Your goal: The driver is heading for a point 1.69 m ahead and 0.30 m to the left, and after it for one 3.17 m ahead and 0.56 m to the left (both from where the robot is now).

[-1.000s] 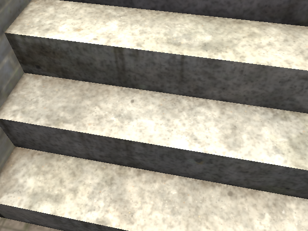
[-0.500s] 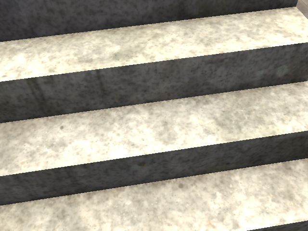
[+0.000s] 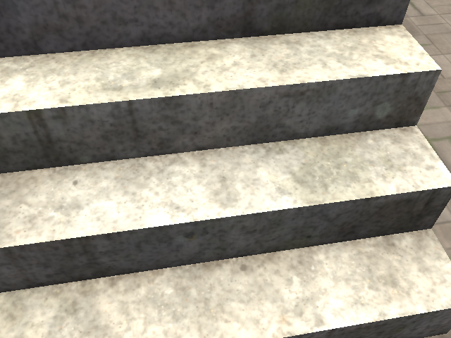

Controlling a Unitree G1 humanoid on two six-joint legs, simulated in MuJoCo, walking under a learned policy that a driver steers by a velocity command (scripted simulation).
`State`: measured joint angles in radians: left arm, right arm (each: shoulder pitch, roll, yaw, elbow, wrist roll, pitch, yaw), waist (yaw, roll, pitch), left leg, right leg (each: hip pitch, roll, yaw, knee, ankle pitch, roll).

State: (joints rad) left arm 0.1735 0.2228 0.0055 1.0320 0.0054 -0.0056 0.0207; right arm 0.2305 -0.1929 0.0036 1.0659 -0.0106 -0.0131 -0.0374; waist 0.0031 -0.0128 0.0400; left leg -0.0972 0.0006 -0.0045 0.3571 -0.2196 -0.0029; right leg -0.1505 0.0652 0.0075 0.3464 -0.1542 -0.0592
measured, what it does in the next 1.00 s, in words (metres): stands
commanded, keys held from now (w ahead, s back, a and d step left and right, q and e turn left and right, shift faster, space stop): no key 0.70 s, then w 0.30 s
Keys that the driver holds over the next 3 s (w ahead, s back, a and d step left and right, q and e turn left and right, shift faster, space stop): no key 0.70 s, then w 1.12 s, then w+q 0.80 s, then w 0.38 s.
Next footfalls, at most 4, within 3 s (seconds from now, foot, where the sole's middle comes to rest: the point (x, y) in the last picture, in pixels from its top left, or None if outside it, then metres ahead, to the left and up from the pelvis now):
1.38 left None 0.27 0.07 -0.78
1.90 right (298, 295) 0.57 -0.17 -0.58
2.44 left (220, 183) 0.78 0.04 -0.38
2.90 right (234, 60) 1.06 0.01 -0.18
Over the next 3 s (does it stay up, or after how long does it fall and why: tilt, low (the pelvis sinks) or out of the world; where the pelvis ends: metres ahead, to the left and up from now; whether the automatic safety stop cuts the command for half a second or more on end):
stays up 0.91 0.03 0.48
